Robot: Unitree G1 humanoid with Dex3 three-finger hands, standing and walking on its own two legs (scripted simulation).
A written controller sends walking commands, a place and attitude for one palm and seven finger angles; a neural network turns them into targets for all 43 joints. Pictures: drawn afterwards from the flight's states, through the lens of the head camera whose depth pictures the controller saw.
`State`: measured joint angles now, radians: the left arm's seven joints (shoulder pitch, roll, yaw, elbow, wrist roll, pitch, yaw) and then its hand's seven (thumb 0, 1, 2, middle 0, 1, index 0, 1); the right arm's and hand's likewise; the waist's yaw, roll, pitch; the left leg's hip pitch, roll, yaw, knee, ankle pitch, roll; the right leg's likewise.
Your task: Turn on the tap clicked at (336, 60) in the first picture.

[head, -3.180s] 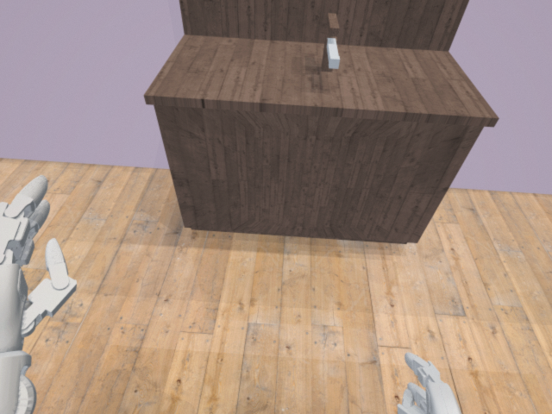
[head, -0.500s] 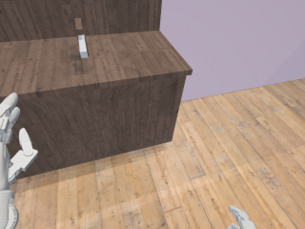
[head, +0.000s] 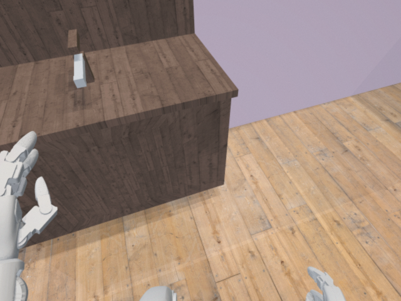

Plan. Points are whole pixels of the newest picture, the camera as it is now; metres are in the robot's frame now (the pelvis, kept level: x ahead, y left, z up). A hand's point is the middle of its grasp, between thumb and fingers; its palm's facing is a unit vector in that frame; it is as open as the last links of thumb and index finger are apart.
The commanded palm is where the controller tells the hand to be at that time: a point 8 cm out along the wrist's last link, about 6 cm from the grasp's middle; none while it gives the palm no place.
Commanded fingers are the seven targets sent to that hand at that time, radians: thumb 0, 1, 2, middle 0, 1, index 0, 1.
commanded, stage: take the last steps up to it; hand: left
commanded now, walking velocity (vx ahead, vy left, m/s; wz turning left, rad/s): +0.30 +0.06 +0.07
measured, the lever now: (80, 81) +0.69 +0.40 +0.07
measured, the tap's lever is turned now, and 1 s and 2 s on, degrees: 0 0 0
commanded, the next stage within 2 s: come to a stop and stand still in 1.08 s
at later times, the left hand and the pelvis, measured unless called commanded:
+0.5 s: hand (58, 141) +0.32 +0.25 +0.19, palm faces +0.39 -0.83 -0.40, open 7.4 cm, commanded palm +0.27 +0.30 +0.18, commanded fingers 0.00 0.90 0.90 -0.20 -0.30 -0.20 -0.30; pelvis +0.11 +0.02 +0.00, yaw +0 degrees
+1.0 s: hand (88, 105) +0.42 +0.23 +0.19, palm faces +0.41 -0.81 -0.42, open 7.4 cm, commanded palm +0.37 +0.28 +0.18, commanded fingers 0.00 0.90 0.90 -0.20 -0.30 -0.20 -0.30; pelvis +0.22 +0.00 -0.01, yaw +1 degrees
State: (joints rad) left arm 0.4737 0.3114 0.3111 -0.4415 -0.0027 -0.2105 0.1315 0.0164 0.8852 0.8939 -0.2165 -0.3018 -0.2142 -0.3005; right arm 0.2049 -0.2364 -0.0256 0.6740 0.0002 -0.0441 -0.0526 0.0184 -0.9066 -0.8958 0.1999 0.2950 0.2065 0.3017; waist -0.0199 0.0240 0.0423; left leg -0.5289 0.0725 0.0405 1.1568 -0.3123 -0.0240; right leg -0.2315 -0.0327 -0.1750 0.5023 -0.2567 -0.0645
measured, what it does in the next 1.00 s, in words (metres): walks ahead: left foot, then right foot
